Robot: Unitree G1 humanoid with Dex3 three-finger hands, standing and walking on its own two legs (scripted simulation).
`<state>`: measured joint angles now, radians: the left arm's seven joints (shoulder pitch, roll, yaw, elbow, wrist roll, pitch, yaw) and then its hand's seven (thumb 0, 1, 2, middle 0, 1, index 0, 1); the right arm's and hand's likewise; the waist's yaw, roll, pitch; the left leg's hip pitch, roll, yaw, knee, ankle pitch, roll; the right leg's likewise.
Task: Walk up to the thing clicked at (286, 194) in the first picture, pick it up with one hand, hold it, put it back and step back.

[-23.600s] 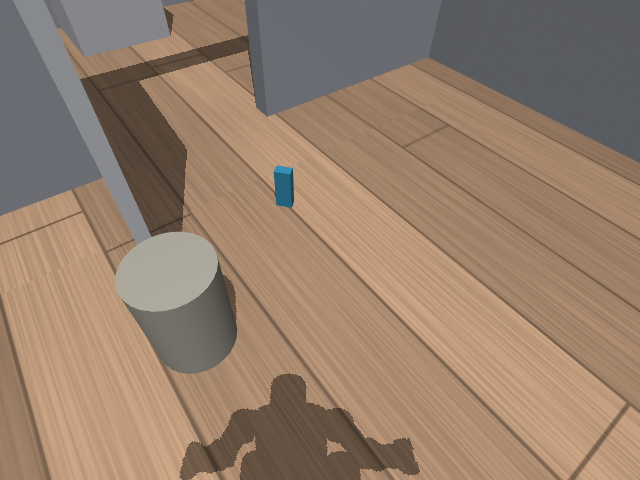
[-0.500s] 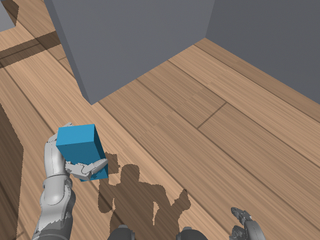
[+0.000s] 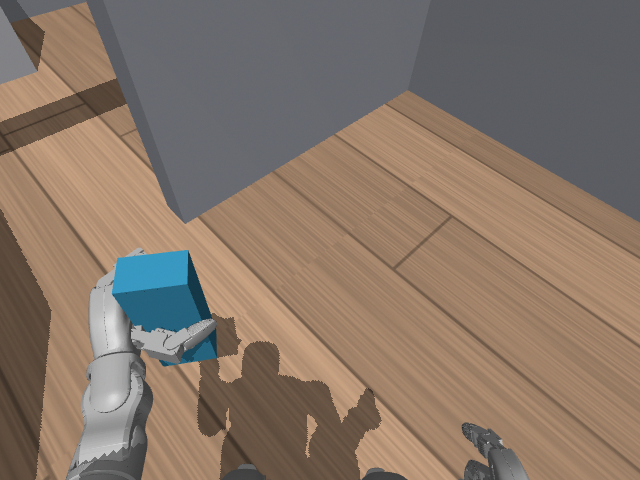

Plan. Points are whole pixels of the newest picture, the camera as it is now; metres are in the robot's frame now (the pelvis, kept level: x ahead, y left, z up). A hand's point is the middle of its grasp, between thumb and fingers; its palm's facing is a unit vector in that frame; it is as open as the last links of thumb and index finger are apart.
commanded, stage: hold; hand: left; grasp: from the side
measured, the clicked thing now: (174, 315) +0.32 +0.18 +0.01
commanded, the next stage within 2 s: crouch in 0.06 s
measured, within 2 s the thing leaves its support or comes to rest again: neither
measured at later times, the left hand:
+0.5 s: hand (168, 321) +0.32 +0.19 -0.01, palm faces +0.30 -0.95 +0.00, open 9.3 cm
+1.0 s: hand (178, 372) +0.33 +0.24 -0.25, palm faces +0.38 -0.92 -0.04, open 9.3 cm
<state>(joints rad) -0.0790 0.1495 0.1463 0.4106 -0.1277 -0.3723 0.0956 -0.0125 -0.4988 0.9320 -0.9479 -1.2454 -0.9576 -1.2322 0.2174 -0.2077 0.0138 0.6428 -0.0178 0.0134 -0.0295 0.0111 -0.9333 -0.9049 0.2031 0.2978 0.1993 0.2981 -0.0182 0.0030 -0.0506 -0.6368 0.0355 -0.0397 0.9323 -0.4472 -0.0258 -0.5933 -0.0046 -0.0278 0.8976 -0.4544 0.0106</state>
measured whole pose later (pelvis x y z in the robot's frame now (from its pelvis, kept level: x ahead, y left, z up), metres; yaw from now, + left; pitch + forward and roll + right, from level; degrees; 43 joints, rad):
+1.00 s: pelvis -0.06 +0.00 -0.21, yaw -3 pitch +33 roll -4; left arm -0.41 0.26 0.42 0.92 -0.13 -0.81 0.03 -0.01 -0.50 0.95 -0.93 -1.27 -0.94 -1.26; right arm 0.07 -0.24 0.00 0.72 -0.09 -0.01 0.08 0.01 -0.92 -0.91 0.20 0.30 0.20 0.30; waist -0.05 -0.02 -0.19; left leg -1.73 0.04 -0.09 1.83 -0.68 -0.03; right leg -1.68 0.01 -0.04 1.80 -0.69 0.01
